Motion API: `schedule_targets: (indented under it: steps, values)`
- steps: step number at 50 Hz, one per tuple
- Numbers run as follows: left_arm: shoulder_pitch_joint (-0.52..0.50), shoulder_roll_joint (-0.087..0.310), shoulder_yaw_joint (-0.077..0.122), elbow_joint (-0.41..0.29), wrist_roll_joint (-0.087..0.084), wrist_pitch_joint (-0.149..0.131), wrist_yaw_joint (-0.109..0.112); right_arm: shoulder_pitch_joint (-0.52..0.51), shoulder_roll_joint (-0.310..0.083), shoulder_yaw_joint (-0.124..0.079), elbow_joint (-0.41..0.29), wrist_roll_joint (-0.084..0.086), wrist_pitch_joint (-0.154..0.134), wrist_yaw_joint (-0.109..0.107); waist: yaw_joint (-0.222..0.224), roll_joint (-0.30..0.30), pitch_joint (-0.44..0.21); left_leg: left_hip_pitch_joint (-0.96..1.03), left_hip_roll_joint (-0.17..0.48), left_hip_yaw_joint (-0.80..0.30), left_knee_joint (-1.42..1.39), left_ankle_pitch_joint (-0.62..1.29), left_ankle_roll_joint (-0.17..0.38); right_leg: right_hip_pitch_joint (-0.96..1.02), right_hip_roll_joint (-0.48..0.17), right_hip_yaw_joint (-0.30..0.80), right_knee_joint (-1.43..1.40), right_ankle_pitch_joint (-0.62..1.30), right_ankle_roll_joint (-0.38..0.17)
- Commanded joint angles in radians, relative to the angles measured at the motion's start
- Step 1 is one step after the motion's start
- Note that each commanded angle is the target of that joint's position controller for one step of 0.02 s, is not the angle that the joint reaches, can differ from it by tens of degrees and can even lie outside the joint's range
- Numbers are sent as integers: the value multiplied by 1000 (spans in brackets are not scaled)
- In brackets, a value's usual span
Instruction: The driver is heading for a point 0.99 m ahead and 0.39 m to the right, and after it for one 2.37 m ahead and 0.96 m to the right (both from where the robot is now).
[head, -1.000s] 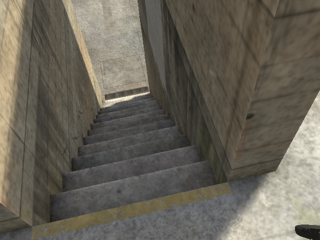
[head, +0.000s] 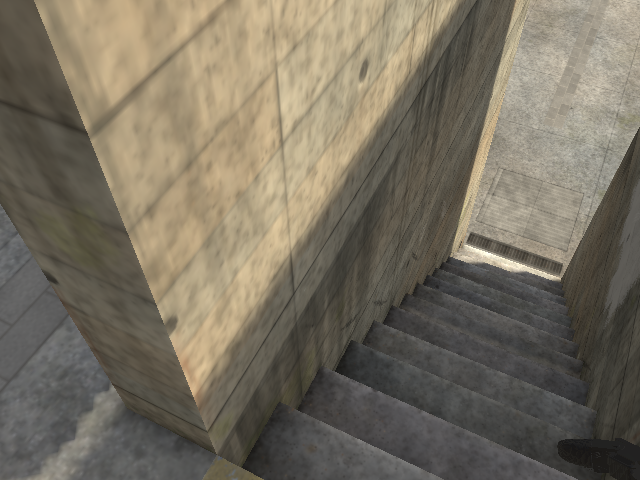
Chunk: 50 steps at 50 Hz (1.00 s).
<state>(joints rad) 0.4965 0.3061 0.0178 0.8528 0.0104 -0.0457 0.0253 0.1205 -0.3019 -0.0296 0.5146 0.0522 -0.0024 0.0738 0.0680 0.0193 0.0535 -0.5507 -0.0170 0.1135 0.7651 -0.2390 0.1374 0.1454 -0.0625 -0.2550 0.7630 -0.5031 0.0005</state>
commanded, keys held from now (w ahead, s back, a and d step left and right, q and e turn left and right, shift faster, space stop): w+e+shift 1.00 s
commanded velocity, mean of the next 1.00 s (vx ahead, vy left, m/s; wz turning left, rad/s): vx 0.98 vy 0.00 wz -0.61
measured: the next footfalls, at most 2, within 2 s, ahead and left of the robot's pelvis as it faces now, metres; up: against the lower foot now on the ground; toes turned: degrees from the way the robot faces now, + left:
right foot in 0.50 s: +0.43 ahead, -0.14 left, -0.21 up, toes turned -7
left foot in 0.86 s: +0.83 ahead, -0.02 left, -0.42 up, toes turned -41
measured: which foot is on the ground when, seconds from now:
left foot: down 0.00-0.48, up 0.50-0.84, down 0.86-1.00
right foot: up 0.00-0.48, down 0.50-0.86, up 0.88-1.00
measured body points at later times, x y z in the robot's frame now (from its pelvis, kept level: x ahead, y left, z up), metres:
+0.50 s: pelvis +0.37 -0.05 -0.10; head +0.38 -0.05 +0.35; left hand +0.56 +0.21 -0.18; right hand +0.37 -0.34 -0.22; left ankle +0.15 +0.07 -0.62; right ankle +0.44 -0.13 -0.83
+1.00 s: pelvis +0.74 -0.11 -0.43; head +0.73 -0.09 +0.02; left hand +0.97 -0.01 -0.54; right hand +0.48 -0.31 -0.54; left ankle +0.80 +0.01 -1.12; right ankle +0.63 -0.20 -0.88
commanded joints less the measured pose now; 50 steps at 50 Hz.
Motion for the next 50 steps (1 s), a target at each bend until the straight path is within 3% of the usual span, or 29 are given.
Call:
schedule_targets:
  steps: [1,2,4,7,11,14,15,20,24,25,26,27,28,29,30,31,32,33,34,36,39,42,43,44,45,46,48,49,50]
  values:
    - [-82,28,-13,-227,-60,-86,-40,344,-214,-55,18,-35,-21,-39,-141,297,-381,972,366,-821,-270,-87,320,-898,84,316,864,-62,-72]
    - [-243,172,17,-253,-91,-98,-42,362,-150,-51,24,-42,-33,-33,-237,97,-328,846,363,-821,-437,-259,261,-922,51,372,808,66,-75]
    - [-261,138,17,-273,-89,-70,-26,286,-139,-41,63,-38,-62,-33,-129,-68,-97,538,327,-602,-491,-252,180,-897,-20,360,662,171,-63]
    - [-173,103,32,-232,-63,-8,-25,162,-56,-17,84,-70,-100,-40,-14,-3,11,206,236,-311,-520,-80,90,-723,-81,408,463,319,-29]
    - [-233,40,40,-226,-1,-13,-29,267,-131,-50,186,-97,-138,-76,-54,-23,-30,274,200,-87,-424,343,51,-729,-30,305,340,620,-4]
    - [-379,50,75,-274,-15,-25,-70,275,-42,-22,204,-75,-138,-127,-68,18,12,238,113,63,-353,175,-94,-711,38,312,-12,1032,-54]
    - [-371,13,68,-276,17,-10,-93,299,-19,-9,221,-55,-137,-148,-59,59,-11,191,106,102,-247,122,-116,-627,40,326,-77,1197,-63]
    - [-358,55,89,-310,18,42,-125,267,-81,-26,183,-38,-145,-161,-46,44,-7,316,235,64,72,125,-121,-728,11,308,-7,1218,-92]
    - [180,172,145,-158,28,78,-96,105,-142,-51,122,-9,-119,-139,162,-6,-86,124,210,90,875,722,-178,-183,108,78,-148,917,-187]
    - [269,180,145,-104,38,51,-100,93,-48,-42,163,14,-101,-147,208,-203,-2,1,105,84,1462,183,-193,-115,-2,239,-452,1024,-298]
    - [361,138,119,-46,5,31,-87,-10,62,-13,172,-57,-91,-157,277,-422,156,-366,-25,117,1864,-618,-176,14,-16,297,-526,1252,-354]
    - [241,201,90,-105,32,21,-69,100,46,4,29,-124,-101,-149,10,-663,19,-751,-47,-83,1737,-615,-215,277,7,466,-5,1859,-384]
    - [223,156,78,-151,4,41,-44,164,-13,13,29,-148,-117,-118,24,-403,-211,-750,32,-163,1548,-535,-205,392,-34,577,-23,1708,-420]
    - [119,208,109,-171,0,59,-22,131,-30,12,-2,-96,-131,-107,-26,-91,-300,-679,51,-276,1312,-419,-193,228,-120,884,-137,1092,-495]
    - [7,266,130,-196,18,48,-12,161,15,5,48,-68,-126,-118,-86,48,-239,-679,94,-301,1332,-430,-197,19,-207,1109,-165,830,-523]
    - [-24,159,96,-205,5,34,-29,78,-28,-3,56,-85,-112,-115,-76,262,-69,-666,143,-284,1220,-460,-173,-178,-144,996,-104,932,-468]
    - [-80,115,66,-205,-15,2,-17,77,3,6,32,-73,-98,-112,-154,158,2,-663,148,-303,914,-146,-180,-389,-122,951,-72,898,-403]
    - [-185,83,53,-239,-49,-23,31,20,-93,-17,-7,-84,-85,-127,-185,163,133,-334,168,-297,345,167,-221,-799,10,830,-207,771,-301]
    - [-177,56,65,-206,-49,-8,52,71,-66,-27,29,-124,-101,-112,-175,85,34,116,102,-232,269,579,-199,-964,176,717,-85,646,-250]
    - [-137,-8,49,-134,-50,-6,89,240,-25,-24,118,-111,-115,-51,-164,72,-74,500,44,-232,57,1205,-199,-1062,279,609,126,106,-201]
    - [-46,6,47,-93,-40,47,63,127,-3,-24,27,-90,-53,-56,-70,-74,-44,366,29,-285,-232,835,-204,-618,283,734,335,160,-205]
    - [-212,-36,42,-112,-45,27,14,539,-223,-121,196,-55,-93,-41,-272,-204,-96,596,208,-405,-290,757,-225,-554,234,733,902,408,-134]
    - [-213,-103,37,-105,-93,11,-8,731,-222,-123,292,-37,-117,-38,-356,2,-107,770,286,-398,-293,930,-195,-767,349,621,1340,-44,-94]
    - [49,-209,36,-116,-73,11,-26,721,-196,-115,368,-9,-117,-31,-198,375,-45,933,205,-383,-51,915,-228,-1140,391,571,1527,-359,-89]
    - [115,-184,39,-127,-101,-2,-7,638,-182,-106,388,31,-113,-30,-131,528,-13,783,303,-655,-160,537,-60,-1243,282,492,1517,-289,-89]
    - [92,-132,43,-164,-122,3,1,475,-156,-100,371,52,-125,-44,-40,437,38,653,367,-853,-278,78,23,-1349,168,475,1387,-80,-104]
    - [-19,-130,20,-201,-52,21,7,324,-79,-61,341,56,-148,-69,-34,116,107,422,362,-634,-104,487,-54,-1320,101,445,1438,-29,-119]
    - [-31,-109,34,-174,-41,40,1,308,63,-19,347,28,-151,-75,-14,-79,77,273,253,-491,-15,141,-151,-1306,71,522,1263,215,-160]
    - [5,-151,8,-239,-7,44,-4,155,-13,-29,332,11,-168,-95,79,58,155,-47,290,-500,-6,43,-178,-1171,15,513,946,358,-147]
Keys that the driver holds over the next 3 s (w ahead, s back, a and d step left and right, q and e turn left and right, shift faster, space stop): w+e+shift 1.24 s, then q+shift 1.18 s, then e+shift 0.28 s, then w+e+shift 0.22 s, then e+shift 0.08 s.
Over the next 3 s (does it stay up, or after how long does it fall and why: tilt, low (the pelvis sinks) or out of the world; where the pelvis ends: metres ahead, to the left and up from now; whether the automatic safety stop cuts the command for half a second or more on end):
stays up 1.31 -0.45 -1.05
